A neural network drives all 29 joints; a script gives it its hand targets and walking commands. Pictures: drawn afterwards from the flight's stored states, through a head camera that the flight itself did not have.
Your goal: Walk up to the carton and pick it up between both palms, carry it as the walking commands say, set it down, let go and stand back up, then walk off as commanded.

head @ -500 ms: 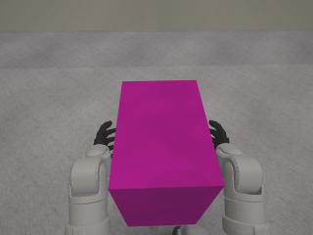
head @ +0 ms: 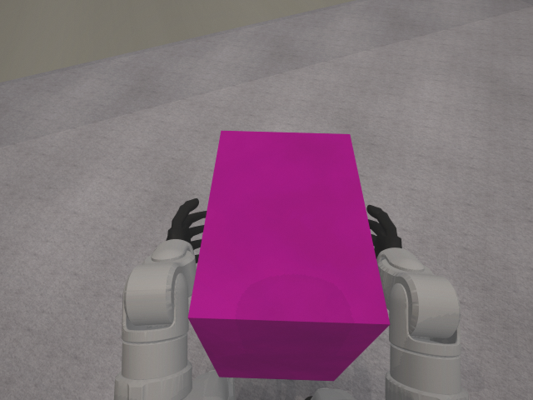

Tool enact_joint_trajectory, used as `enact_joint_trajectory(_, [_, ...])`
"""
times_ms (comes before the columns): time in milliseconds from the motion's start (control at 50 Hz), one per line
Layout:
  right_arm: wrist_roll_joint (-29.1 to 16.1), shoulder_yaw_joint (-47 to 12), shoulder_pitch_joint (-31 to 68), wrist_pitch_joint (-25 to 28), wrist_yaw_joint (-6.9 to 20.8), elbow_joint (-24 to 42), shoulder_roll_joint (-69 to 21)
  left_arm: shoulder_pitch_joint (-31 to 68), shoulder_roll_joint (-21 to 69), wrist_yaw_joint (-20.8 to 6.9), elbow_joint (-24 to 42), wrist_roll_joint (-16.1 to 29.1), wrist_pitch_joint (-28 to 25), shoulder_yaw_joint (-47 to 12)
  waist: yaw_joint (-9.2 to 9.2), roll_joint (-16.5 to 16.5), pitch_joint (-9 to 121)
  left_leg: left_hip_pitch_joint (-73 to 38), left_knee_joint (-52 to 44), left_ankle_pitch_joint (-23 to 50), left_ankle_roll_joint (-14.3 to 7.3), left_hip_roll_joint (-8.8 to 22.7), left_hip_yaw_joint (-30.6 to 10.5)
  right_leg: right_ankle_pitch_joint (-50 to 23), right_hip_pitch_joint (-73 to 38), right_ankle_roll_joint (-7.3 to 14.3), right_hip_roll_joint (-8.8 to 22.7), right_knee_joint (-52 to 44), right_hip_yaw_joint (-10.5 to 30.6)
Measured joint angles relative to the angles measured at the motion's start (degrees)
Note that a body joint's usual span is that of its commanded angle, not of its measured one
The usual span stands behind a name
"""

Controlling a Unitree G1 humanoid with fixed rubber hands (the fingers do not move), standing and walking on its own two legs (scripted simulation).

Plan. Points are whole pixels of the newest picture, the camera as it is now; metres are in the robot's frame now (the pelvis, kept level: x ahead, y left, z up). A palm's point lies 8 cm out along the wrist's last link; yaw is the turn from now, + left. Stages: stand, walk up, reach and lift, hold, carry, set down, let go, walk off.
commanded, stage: carry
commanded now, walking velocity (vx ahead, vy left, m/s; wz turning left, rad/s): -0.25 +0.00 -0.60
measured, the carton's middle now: (280, 263) +0.30 -0.02 +0.02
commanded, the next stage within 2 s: none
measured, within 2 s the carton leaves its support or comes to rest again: neither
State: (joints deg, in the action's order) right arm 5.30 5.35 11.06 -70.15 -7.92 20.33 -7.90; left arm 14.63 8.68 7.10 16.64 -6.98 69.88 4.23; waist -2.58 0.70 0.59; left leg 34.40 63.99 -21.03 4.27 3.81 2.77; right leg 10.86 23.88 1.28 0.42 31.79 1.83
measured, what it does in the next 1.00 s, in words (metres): walks backwards, turning right: left foot, then right foot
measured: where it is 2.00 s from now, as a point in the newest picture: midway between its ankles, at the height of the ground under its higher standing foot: outside the picture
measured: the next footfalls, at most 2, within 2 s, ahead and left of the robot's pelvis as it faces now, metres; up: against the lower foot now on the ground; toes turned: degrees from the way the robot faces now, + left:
left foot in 0.22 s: -0.09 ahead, +0.14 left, +0.00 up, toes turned -1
right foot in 0.58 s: -0.28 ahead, -0.10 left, +0.00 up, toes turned -24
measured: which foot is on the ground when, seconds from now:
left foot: up 0.00-0.20, down 0.22-0.58, up 0.60-0.96, down 0.98-1.00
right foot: down 0.00-0.24, up 0.26-0.56, down 0.58-1.00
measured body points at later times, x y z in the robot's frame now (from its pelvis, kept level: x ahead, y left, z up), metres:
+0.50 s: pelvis -0.20 +0.04 +0.00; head -0.17 +0.05 +0.45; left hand +0.12 +0.12 +0.08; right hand +0.06 -0.16 +0.09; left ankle -0.13 +0.14 -0.73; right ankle -0.27 -0.08 -0.68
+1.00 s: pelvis -0.40 +0.09 -0.01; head -0.37 +0.09 +0.44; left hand -0.07 +0.05 +0.07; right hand -0.23 -0.19 +0.07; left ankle -0.38 +0.21 -0.74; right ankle -0.32 -0.08 -0.73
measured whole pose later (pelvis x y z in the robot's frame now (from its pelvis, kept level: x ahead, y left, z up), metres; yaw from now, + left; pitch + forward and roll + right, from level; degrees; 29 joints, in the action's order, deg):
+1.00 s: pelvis -0.40 +0.09 -0.01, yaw -32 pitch +4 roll +3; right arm 4.9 4.9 13.4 -69.1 -7.7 19.4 -8.4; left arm 14.9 8.7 6.9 19.8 -7.9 70.3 5.6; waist -1.2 -4.9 0.9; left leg 15.1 29.2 -20.1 -0.9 -2.6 4.8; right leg -3.6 30.9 -1.8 -1.2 22.9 8.7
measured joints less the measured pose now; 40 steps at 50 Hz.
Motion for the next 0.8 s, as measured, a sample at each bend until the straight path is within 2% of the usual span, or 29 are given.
enact_joint_trajectory(80, [-0.03,0.18,1.15,-0.08,-0.09,1.00,-0.22,0.67,0.15,-0.33,1.40,-0.32,-0.01,0.44,-0.47,-0.80,0.81,-5.68,-7.69,-3.01,-0.11,-1.80,-1.05,-3.76,3.48,-0.24,-0.82,-1.14,2.21])
enact_joint_trajectory(180, [-0.15,0.09,2.38,-0.10,-0.02,0.07,-0.47,0.55,0.11,-0.38,2.43,-0.67,0.47,1.11,0.88,-2.89,1.14,-13.75,-21.62,-6.12,-1.89,-4.75,-0.61,-10.27,6.93,-1.47,-1.22,-5.04,4.90])
enact_joint_trajectory(220, [-0.26,-0.16,2.60,0.04,0.09,-0.38,-0.52,0.08,0.00,-0.31,3.12,-0.82,0.73,1.16,1.51,-3.73,1.14,-18.82,-31.70,-4.06,-3.18,-5.25,1.58,-13.48,7.85,-2.34,-1.58,-7.49,5.81])
enact_joint_trajectory(240, [-0.32,-0.52,2.60,0.46,0.14,-0.92,-0.54,-0.07,-0.07,-0.25,3.38,-0.84,0.79,1.46,1.86,-5.36,0.62,-19.71,-35.04,0.78,-4.01,-5.93,2.79,-14.41,8.32,-3.01,-0.97,-8.04,6.46])
enact_joint_trajectory(260, [-0.18,-1.14,2.38,0.79,0.21,-1.64,-0.54,-0.86,-0.26,-0.13,3.66,-0.74,0.83,1.52,2.16,-6.17,0.18,-19.19,-35.22,3.20,-4.75,-5.95,3.51,-8.35,9.64,-3.69,-0.84,-5.21,5.84])
enact_joint_trajectory(300, [0.11,-2.40,1.13,0.34,0.36,-1.98,-0.29,-2.88,-0.63,0.05,4.09,-0.34,1.26,1.07,3.15,-4.84,-0.28,-18.15,-34.29,4.27,-5.45,-3.59,4.12,6.22,13.53,-4.58,-1.78,10.39,0.82])
enact_joint_trajectory(340, [0.36,-2.99,-0.06,-0.35,0.45,-1.07,-0.07,-3.53,-0.74,0.50,4.46,0.34,1.91,0.66,4.25,-3.21,-0.63,-17.61,-34.32,4.99,-5.28,-0.88,4.37,9.64,15.43,-4.43,-2.21,25.40,-2.58])
enact_joint_trajectory(380, [0.53,-2.62,-0.02,-0.69,0.46,-0.03,-0.09,-2.81,-0.66,0.66,4.48,0.73,1.97,0.58,5.25,-2.03,-0.86,-16.73,-34.10,6.00,-4.94,1.39,4.77,9.66,14.35,-4.52,-1.87,33.67,-4.26])
enact_joint_trajectory(420, [0.73,-1.82,0.86,-0.69,0.58,0.66,-0.25,-1.57,-0.45,0.71,4.32,0.89,1.54,0.79,6.04,-1.14,-0.83,-15.43,-33.44,6.93,-4.69,3.26,5.50,10.91,10.56,-4.78,-1.05,33.01,-5.20])
enact_joint_trajectory(480, [1.24,-0.81,2.47,-0.33,0.87,0.48,-0.54,0.33,-0.02,0.79,3.59,0.99,0.89,1.71,6.46,-0.15,-0.21,-12.90,-31.90,8.01,-4.39,5.54,7.02,15.34,3.03,-4.47,-0.15,23.49,-6.05])
enact_joint_trajectory(520, [1.67,-0.45,3.07,-0.11,1.04,-0.37,-0.67,1.36,0.23,0.68,2.28,1.05,0.57,2.55,6.26,0.58,0.37,-11.03,-30.86,8.84,-4.06,6.94,7.95,16.62,-1.93,-3.77,-0.11,15.49,-6.65])
enact_joint_trajectory(560, [2.03,-0.26,3.09,0.02,1.09,-1.10,-0.68,2.16,0.44,0.41,0.77,0.90,0.37,3.08,6.05,1.09,0.82,-9.07,-29.65,9.78,-3.47,8.19,8.90,12.32,-7.05,-3.13,-0.14,4.93,-7.32])
enact_joint_trajectory(580, [2.13,-0.16,2.99,0.08,1.11,-1.28,-0.63,2.52,0.55,0.23,0.17,0.70,0.33,3.19,5.99,0.99,1.13,-7.71,-28.38,10.00,-3.09,8.65,9.51,9.09,-9.15,-2.29,0.07,-0.44,-7.09])
enact_joint_trajectory(600, [2.15,0.22,2.72,0.33,1.15,-1.73,-0.53,2.43,0.58,0.18,-1.02,0.55,-0.32,2.74,5.82,2.24,1.02,-6.18,-26.43,8.23,-2.17,9.36,8.57,7.38,-8.32,-0.76,-0.87,-1.04,-6.88])
enact_joint_trajectory(640, [1.85,0.44,1.19,0.29,1.07,-2.25,-0.26,1.58,0.37,0.12,-2.80,0.33,-0.71,1.50,4.75,2.21,0.36,-2.83,-17.62,-3.59,-0.90,6.63,4.26,6.53,-5.31,-0.18,-0.83,1.19,-5.08])
enact_joint_trajectory(660, [1.56,0.36,0.55,0.15,0.85,-2.20,-0.15,1.14,0.25,0.11,-3.07,0.31,-0.63,1.03,3.90,1.80,-0.34,-1.39,-11.97,-6.08,-0.80,4.90,2.57,5.91,-4.52,-0.29,-0.51,1.40,-4.10])
enact_joint_trajectory(720, [0.47,0.14,-0.50,0.18,0.26,-0.84,0.06,0.18,0.04,0.11,-1.62,0.12,-0.41,-0.11,1.52,0.88,-1.85,0.67,-0.56,-3.60,-0.39,1.83,0.46,2.90,-2.38,-0.46,-0.37,0.71,-1.48])
enact_joint_trajectory(800, [-0.45,0.18,0.03,0.66,-0.18,1.28,-0.03,0.14,0.04,0.00,1.25,-0.01,-0.66,-0.31,-0.40,-0.18,-1.89,-2.10,-1.82,-2.23,-0.35,-0.57,-0.67,-0.95,1.23,-0.28,-1.18,0.14,1.30])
